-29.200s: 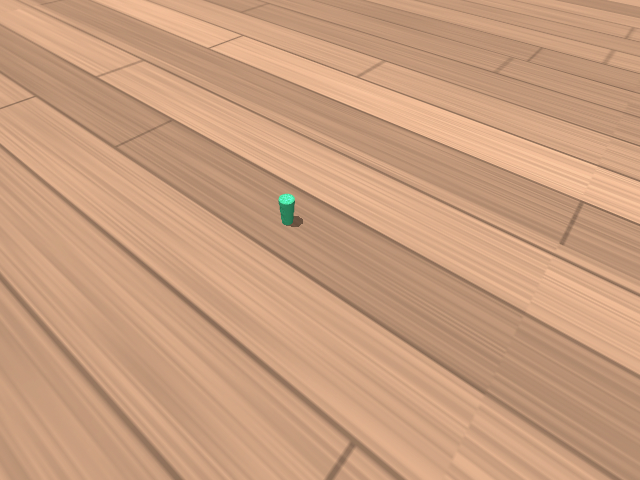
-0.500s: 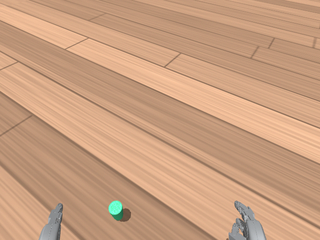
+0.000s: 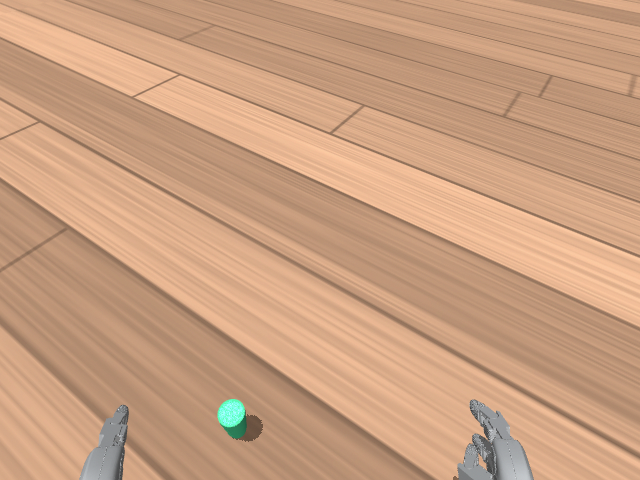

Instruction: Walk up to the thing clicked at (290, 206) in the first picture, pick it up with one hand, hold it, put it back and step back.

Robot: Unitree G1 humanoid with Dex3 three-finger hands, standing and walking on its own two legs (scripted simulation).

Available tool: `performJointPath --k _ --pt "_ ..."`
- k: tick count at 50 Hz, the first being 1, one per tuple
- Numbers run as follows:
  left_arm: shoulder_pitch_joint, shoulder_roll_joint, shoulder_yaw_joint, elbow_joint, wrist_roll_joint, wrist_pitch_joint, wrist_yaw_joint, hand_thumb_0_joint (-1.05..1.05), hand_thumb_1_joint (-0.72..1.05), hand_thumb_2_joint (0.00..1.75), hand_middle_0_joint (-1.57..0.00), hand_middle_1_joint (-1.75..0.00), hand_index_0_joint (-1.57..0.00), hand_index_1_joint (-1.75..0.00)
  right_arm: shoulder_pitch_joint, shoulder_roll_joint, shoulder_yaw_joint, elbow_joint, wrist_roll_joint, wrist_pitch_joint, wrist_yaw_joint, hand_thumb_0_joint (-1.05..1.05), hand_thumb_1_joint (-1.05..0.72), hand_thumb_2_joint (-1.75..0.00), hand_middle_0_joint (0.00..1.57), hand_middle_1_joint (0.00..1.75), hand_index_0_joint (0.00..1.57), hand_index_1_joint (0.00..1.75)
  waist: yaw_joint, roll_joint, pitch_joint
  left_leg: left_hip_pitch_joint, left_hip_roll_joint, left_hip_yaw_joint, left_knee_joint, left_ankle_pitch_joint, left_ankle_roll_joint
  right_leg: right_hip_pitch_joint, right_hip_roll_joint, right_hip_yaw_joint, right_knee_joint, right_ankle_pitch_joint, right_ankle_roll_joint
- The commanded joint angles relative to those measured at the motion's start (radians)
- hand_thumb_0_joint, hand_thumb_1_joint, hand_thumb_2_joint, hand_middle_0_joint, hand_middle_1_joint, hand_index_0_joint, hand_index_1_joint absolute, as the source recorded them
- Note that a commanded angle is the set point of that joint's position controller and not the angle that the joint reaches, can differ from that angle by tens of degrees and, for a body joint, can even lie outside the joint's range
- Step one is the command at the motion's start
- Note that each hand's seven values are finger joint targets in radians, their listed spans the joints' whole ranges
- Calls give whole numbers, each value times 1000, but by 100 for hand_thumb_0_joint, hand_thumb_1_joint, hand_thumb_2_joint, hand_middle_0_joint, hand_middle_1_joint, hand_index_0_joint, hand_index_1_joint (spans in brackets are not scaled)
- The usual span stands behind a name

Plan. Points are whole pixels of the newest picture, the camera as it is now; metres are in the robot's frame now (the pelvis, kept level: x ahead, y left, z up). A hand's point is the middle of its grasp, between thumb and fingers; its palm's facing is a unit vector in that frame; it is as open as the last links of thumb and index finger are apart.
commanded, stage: home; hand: left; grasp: from the side
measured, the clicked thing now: (234, 421) +0.42 +0.19 -0.66
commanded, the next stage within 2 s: stand in 0.40 s
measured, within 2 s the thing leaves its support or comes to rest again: neither
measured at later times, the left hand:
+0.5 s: hand (151, 476) +0.18 +0.19 -0.06, palm faces +0.10 -0.95 -0.28, open 17.5 cm
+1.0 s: hand out of the picture +0.16 +0.21 -0.09, palm faces -0.02 -0.94 -0.33, open 8.6 cm
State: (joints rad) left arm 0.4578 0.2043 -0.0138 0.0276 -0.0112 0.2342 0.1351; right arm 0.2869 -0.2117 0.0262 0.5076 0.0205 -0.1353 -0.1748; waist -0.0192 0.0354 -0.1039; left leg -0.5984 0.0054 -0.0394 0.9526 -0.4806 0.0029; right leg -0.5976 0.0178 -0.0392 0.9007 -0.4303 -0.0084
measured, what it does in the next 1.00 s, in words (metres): stands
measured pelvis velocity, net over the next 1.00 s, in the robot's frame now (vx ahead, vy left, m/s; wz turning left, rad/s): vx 0.00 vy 0.00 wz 0.00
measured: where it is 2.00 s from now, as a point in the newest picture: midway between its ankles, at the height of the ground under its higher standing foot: outside the picture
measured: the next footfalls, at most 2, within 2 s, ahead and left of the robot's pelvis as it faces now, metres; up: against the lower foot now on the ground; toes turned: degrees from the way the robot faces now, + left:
none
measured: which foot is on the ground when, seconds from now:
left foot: down 0.00-1.00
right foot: down 0.00-1.00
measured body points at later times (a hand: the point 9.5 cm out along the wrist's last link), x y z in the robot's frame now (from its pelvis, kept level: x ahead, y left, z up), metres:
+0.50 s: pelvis +0.01 +0.01 +0.00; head +0.03 +0.01 +0.45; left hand +0.17 +0.24 -0.04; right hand +0.16 -0.23 -0.07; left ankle +0.00 +0.12 -0.69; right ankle +0.02 -0.12 -0.69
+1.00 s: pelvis +0.00 +0.00 +0.01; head +0.02 +0.01 +0.46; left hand +0.16 +0.26 -0.07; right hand +0.14 -0.25 -0.09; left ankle +0.00 +0.11 -0.69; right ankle +0.02 -0.12 -0.69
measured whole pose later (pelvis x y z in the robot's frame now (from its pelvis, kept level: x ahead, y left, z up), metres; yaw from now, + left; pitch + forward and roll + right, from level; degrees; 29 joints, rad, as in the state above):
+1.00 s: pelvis +0.00 +0.00 +0.01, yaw +0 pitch +2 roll +0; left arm 0.25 0.28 0.00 0.47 0.06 0.06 0.04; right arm 0.19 -0.26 0.01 0.73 -0.07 -0.04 -0.05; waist 0.02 -0.01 -0.01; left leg -0.45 -0.02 -0.01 0.84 -0.44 0.02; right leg -0.47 -0.01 -0.01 0.84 -0.41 0.00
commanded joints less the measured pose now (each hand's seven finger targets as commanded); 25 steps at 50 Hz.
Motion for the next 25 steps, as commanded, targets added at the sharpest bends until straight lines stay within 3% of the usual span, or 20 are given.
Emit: performJointPath --k 1,2,6,15,25 --pt "-20 111 65 -188 8 -54 8 0 -57 4 -5 -5 -5 -5 -71 -113 -44 -158 -7 -52 -11 0 -90 -90 20 30 20 30 -3 -45 -106 40 -13 25 -142 205 16 101 -5 3 -158 183 4" --pt "-32 104 60 -187 6 -55 7 0 -57 4 -5 -5 -5 -5 -75 -112 -42 -159 -6 -53 -9 0 -90 -90 20 30 20 30 -1 -37 -72 29 -13 30 -144 188 16 88 -7 5 -165 168 5" --pt "-32 101 57 -196 7 -57 8 0 -56 5 -5 -5 -5 -5 -74 -115 -45 -152 -6 -55 -8 0 -90 -90 20 30 20 30 1 3 -79 36 -9 19 -168 169 10 84 -2 -5 -151 142 -3" --pt "-29 97 54 -187 7 -52 7 0 -57 5 -5 -5 -5 -5 -62 -119 -50 -147 -7 -55 -5 0 -90 -90 20 30 20 30 -5 -1 -92 65 -2 9 -166 249 3 90 7 -18 -131 200 -6" --pt "-14 94 52 -180 8 -47 7 0 -55 5 -5 -6 -5 -6 -65 -120 -50 -151 -9 -55 -4 0 -90 -90 20 30 20 30 0 -15 -93 62 0 5 -170 245 2 88 8 -20 -132 193 -5"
